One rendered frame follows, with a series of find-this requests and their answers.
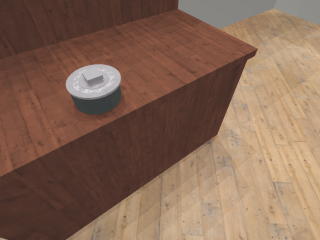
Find knob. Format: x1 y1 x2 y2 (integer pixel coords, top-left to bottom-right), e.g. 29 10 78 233
82 67 103 84

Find table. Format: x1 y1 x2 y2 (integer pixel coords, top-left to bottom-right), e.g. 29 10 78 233
0 0 258 240

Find pot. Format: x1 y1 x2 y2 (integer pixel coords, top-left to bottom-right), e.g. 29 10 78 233
71 85 121 115

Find lid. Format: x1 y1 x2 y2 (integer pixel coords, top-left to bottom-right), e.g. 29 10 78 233
65 64 121 100

